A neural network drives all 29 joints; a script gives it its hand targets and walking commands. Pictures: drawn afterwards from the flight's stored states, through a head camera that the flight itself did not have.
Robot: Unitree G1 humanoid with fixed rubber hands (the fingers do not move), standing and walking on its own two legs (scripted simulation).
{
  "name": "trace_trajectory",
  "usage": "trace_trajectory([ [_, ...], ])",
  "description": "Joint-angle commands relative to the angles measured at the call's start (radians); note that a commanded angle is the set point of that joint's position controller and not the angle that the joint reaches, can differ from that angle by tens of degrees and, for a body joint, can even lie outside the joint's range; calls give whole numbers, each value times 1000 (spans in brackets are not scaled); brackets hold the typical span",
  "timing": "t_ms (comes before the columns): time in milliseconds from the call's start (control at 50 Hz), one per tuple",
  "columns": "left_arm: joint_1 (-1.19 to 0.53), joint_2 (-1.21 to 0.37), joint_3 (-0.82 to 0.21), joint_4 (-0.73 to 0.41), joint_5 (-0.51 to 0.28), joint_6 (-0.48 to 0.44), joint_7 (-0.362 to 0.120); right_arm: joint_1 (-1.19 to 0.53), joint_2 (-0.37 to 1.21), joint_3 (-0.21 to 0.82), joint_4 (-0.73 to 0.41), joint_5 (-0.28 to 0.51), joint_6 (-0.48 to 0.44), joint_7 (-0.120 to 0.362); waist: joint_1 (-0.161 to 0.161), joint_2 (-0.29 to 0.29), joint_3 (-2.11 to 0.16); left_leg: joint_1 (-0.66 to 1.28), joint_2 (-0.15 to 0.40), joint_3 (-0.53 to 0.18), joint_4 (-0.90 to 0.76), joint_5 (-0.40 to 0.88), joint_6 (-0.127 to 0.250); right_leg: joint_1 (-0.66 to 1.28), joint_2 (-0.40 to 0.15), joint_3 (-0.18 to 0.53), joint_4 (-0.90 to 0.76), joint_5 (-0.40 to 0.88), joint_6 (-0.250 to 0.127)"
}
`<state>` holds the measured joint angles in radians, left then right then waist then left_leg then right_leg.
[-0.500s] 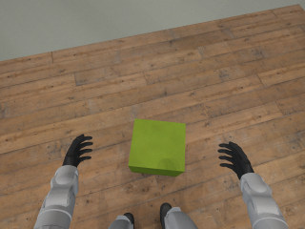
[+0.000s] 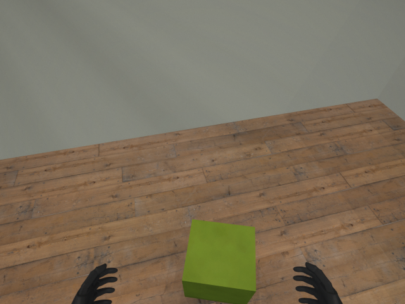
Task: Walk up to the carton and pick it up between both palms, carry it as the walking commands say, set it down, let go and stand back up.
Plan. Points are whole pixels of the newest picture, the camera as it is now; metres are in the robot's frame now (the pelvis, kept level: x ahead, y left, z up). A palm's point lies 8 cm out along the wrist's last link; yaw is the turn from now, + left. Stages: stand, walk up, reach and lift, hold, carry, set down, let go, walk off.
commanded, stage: let go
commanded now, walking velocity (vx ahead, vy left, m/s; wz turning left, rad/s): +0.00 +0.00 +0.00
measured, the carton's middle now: (219, 262) +0.42 -0.07 -0.65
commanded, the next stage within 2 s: stand in 0.24 s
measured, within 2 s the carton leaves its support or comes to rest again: neither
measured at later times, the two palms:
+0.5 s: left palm out of the picture +0.12 +0.28 -0.08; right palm out of the picture +0.14 -0.29 -0.09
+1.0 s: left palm out of the picture +0.09 +0.26 -0.10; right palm out of the picture +0.09 -0.30 -0.10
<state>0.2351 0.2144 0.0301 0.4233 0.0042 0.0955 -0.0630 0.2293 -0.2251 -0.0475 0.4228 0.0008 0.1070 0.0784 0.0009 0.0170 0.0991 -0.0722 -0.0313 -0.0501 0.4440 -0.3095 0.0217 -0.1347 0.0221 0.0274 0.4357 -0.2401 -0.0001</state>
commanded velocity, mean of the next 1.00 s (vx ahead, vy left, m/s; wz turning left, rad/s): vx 0.00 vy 0.00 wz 0.00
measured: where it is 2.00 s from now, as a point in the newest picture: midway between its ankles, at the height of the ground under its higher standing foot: outside the picture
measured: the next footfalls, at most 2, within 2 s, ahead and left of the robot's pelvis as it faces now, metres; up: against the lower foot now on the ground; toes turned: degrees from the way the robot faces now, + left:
none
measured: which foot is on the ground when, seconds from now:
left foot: down 0.00-1.00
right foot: down 0.00-1.00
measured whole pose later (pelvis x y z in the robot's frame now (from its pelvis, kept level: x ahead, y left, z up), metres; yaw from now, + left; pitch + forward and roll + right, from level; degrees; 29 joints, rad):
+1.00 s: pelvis -0.01 -0.02 +0.00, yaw +0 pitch -3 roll +0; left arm 0.18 0.29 0.06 0.89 0.02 -0.02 0.03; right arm 0.23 -0.32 -0.05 0.82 -0.01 -0.02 -0.03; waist 0.00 0.03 0.02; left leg -0.10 -0.01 -0.05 0.44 -0.29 -0.01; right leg -0.17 0.04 0.02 0.45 -0.23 -0.03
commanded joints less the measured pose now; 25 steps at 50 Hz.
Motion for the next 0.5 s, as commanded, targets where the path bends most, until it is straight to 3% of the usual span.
trace_trajectory([
  [0,-49,82,24,-99,0,1,-1,-31,-99,-37,-90,-9,5,-3,-9,0,-46,-153,15,7,-106,205,-35,170,29,-23,-13,212,6],
  [120,-14,78,35,-70,10,3,13,-43,-86,-36,-89,-18,46,-18,-3,0,-91,-100,5,4,-67,308,-32,161,32,-13,7,255,8],
  [220,-31,78,26,-44,12,-10,31,-71,-67,-12,-75,-11,88,-45,-5,-1,-96,-92,-1,8,-47,289,-28,134,27,-4,34,236,11],
  [240,-34,192,87,100,22,-46,66,-99,-206,-64,34,-14,-5,-59,19,64,-80,-146,44,-3,-14,158,-38,-30,-40,7,27,128,25],
  [260,-26,212,90,112,18,-65,78,-85,-193,-67,41,-17,-48,-63,3,57,-74,-126,51,-30,-23,124,-31,-52,-42,24,13,93,16],
  [300,-43,190,87,145,20,-91,79,-78,-172,-62,78,-24,-93,-62,3,30,-58,-140,62,-51,-36,83,-22,-79,-44,33,-3,63,5],
  [360,-65,178,84,187,19,-112,77,-71,-175,-60,123,-23,-118,-67,0,-8,-83,-115,71,-55,-24,146,-19,-75,-53,45,-8,108,-1],
  [480,-61,192,83,251,18,-124,91,-48,-194,-59,182,-21,-129,-86,0,-16,-132,-81,81,-57,-10,268,-29,-33,-67,57,1,228,-4],
])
